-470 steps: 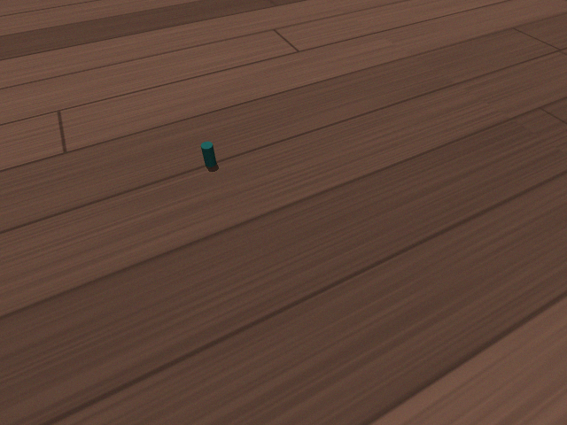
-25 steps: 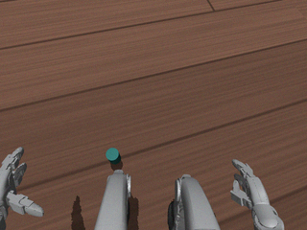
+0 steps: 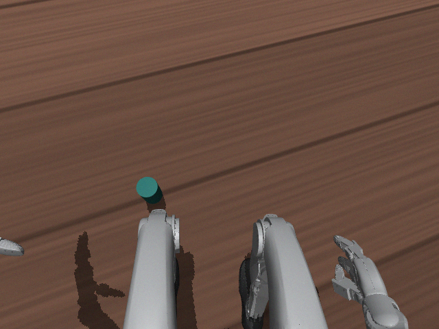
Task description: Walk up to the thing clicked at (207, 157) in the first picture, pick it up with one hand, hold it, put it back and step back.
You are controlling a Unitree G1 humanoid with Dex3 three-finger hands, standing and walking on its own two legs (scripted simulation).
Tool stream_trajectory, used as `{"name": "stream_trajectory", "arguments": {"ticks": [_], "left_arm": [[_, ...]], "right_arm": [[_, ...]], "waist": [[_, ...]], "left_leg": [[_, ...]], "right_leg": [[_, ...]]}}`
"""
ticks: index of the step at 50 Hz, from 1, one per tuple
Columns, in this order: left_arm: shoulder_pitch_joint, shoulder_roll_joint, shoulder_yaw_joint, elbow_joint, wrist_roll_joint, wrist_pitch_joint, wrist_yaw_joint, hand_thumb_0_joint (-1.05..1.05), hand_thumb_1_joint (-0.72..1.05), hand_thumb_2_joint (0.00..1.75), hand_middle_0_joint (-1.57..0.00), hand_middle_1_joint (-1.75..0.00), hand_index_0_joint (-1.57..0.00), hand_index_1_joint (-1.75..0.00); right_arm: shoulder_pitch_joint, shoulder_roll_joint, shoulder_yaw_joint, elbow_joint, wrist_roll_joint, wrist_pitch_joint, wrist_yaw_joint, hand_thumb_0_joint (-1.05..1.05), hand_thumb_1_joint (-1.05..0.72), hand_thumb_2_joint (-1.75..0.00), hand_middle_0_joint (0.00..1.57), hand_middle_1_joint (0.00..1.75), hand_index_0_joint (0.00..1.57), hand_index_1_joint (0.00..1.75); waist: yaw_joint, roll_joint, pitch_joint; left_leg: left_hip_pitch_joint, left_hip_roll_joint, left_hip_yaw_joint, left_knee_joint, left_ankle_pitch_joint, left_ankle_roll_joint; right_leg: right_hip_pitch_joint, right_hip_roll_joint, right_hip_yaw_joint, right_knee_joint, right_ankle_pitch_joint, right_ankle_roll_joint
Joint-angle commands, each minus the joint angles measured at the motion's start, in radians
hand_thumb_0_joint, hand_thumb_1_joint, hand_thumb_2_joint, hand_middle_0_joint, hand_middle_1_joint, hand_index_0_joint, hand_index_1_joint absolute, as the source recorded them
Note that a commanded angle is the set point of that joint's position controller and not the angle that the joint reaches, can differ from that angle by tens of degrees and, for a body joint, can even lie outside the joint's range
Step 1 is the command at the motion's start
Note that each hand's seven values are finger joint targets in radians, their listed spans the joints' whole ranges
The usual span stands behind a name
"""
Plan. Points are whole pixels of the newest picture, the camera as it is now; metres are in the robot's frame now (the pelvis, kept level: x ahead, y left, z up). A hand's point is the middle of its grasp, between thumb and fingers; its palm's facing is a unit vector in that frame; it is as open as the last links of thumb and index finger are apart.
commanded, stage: go down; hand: left
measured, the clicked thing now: (150, 191) +0.40 +0.21 -0.42
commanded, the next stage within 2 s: approach in 1.40 s
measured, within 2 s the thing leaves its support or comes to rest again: neither
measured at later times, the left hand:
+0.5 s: hand (0, 201) +0.31 +0.40 -0.08, palm faces +0.18 -0.97 -0.16, open 17.2 cm
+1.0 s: hand (1, 197) +0.31 +0.41 -0.09, palm faces +0.17 -0.97 -0.15, open 17.4 cm
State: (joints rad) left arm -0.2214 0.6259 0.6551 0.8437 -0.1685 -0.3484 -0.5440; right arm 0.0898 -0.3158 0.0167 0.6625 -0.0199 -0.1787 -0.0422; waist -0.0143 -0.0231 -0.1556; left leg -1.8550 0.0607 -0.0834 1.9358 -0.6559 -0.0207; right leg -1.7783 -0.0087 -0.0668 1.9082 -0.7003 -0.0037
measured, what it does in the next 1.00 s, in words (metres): lowers itself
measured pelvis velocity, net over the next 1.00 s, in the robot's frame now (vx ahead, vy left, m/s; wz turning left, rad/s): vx -0.02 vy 0.00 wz -0.04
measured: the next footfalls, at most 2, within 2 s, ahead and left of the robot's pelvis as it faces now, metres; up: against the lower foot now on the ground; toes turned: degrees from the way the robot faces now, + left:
none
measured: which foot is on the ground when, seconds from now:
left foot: down 0.00-1.00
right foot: down 0.00-1.00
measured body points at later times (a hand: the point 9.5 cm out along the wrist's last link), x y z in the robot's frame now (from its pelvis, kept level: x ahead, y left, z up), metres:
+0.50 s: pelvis -0.01 +0.00 -0.06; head +0.19 +0.05 +0.34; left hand +0.29 +0.45 -0.07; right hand +0.19 -0.27 -0.17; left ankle +0.08 +0.13 -0.45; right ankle +0.07 -0.12 -0.45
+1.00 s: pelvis -0.02 +0.00 -0.08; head +0.18 +0.06 +0.32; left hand +0.30 +0.46 -0.08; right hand +0.17 -0.27 -0.19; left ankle +0.08 +0.13 -0.45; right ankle +0.07 -0.12 -0.45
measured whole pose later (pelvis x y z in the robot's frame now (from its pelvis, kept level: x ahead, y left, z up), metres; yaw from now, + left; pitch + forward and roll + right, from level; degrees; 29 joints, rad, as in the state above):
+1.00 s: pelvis -0.02 +0.00 -0.08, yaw -2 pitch +31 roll -6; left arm -0.37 0.77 0.77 0.94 -0.22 -0.37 -0.69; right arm 0.07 -0.35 0.06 0.69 -0.04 -0.20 -0.05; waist -0.02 -0.04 -0.11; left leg -2.09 0.06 -0.12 2.20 -0.66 -0.02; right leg -2.01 0.00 -0.08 2.16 -0.71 0.00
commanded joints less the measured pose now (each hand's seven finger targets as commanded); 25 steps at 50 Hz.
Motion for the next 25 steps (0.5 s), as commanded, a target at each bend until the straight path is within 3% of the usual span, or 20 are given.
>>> {"name": "stream_trajectory", "arguments": {"ticks": [1,3,8,9,11,13,15,19,21,25], "left_arm": [[-0.070,0.367,0.128,-0.124,-0.051,-0.068,-0.029,0.00,-0.50,0.11,-0.06,-0.12,-0.06,-0.12],[-0.104,0.408,0.145,-0.154,-0.058,-0.075,-0.042,0.00,-0.51,0.11,-0.06,-0.10,-0.05,-0.11],[-0.127,0.409,0.153,-0.121,-0.064,-0.080,-0.073,0.00,-0.51,0.11,-0.05,-0.11,-0.05,-0.11],[-0.133,0.433,0.170,-0.127,-0.068,-0.080,-0.078,0.00,-0.51,0.10,-0.06,-0.11,-0.05,-0.11],[-0.160,0.431,0.155,-0.130,-0.067,-0.082,-0.090,0.00,-0.52,0.11,-0.06,-0.11,-0.05,-0.11],[-0.150,0.438,0.174,-0.107,-0.074,-0.079,-0.100,0.00,-0.51,0.10,-0.06,-0.10,-0.05,-0.10],[-0.178,0.470,0.186,-0.108,-0.073,-0.081,-0.104,0.00,-0.52,0.11,-0.05,-0.10,-0.04,-0.10],[-0.212,0.473,0.176,-0.114,-0.078,-0.083,-0.120,0.00,-0.52,0.12,-0.05,-0.10,-0.04,-0.11],[-0.203,0.508,0.198,-0.118,-0.073,-0.080,-0.122,0.00,-0.52,0.11,-0.05,-0.09,-0.04,-0.10],[-0.230,0.506,0.191,-0.126,-0.084,-0.075,-0.130,0.00,-0.54,0.13,-0.05,-0.10,-0.04,-0.11]], "right_arm": [[0.057,-0.209,-0.072,-0.089,0.008,-0.040,-0.019,0.00,-0.89,-0.90,0.20,0.30,0.20,0.30],[0.061,-0.213,-0.071,-0.080,0.004,-0.043,-0.020,0.00,-0.90,-0.90,0.20,0.30,0.20,0.30],[0.061,-0.224,-0.070,-0.067,0.004,-0.045,-0.022,0.00,-0.90,-0.90,0.20,0.30,0.20,0.30],[0.065,-0.229,-0.068,-0.067,0.001,-0.047,-0.022,0.00,-0.90,-0.90,0.20,0.30,0.20,0.30],[0.063,-0.227,-0.066,-0.060,0.000,-0.047,-0.024,0.00,-0.90,-0.90,0.20,0.30,0.20,0.30],[0.063,-0.234,-0.063,-0.059,-0.003,-0.050,-0.024,0.00,-0.91,-0.91,0.20,0.30,0.20,0.30],[0.061,-0.231,-0.061,-0.060,-0.005,-0.049,-0.024,0.00,-0.91,-0.91,0.20,0.30,0.20,0.30],[0.059,-0.233,-0.058,-0.053,-0.007,-0.051,-0.025,0.00,-0.90,-0.91,0.20,0.30,0.20,0.30],[0.058,-0.241,-0.058,-0.056,-0.010,-0.053,-0.026,0.00,-0.91,-0.91,0.20,0.30,0.20,0.30],[0.059,-0.234,-0.049,-0.050,-0.009,-0.052,-0.027,0.00,-0.91,-0.91,0.20,0.30,0.20,0.30]], "waist": [[0.049,0.136,-0.532],[0.059,0.157,-0.557],[0.047,0.178,-0.528],[0.056,0.188,-0.551],[0.042,0.182,-0.534],[0.048,0.184,-0.546],[0.048,0.170,-0.561],[0.042,0.169,-0.533],[0.055,0.204,-0.572],[0.049,0.178,-0.567]], "left_leg": [[0.387,-0.025,0.018,-0.219,0.136,0.041],[0.385,-0.024,0.025,-0.194,0.160,0.042],[0.368,-0.018,0.004,-0.185,0.122,0.037],[0.374,-0.017,0.004,-0.174,0.140,0.038],[0.354,-0.017,0.008,-0.156,0.131,0.039],[0.352,-0.017,0.009,-0.137,0.165,0.039],[0.318,-0.019,0.018,-0.119,0.135,0.042],[0.274,-0.017,0.019,-0.108,0.076,0.042],[0.307,-0.016,0.016,-0.104,0.099,0.039],[0.269,-0.020,0.026,-0.068,0.117,0.042]], "right_leg": [[0.217,0.027,0.023,-0.206,0.134,-0.035],[0.208,0.029,0.023,-0.187,0.150,-0.036],[0.138,0.033,-0.006,-0.124,0.135,-0.041],[0.140,0.034,-0.006,-0.113,0.150,-0.041],[0.118,0.034,-0.007,-0.109,0.141,-0.039],[0.119,0.034,-0.009,-0.088,0.167,-0.041],[0.130,0.036,-0.005,-0.093,0.140,-0.038],[0.102,0.036,-0.002,-0.083,0.091,-0.037],[0.094,0.037,-0.012,-0.054,0.117,-0.040],[0.091,0.037,-0.005,-0.054,0.123,-0.038]]}}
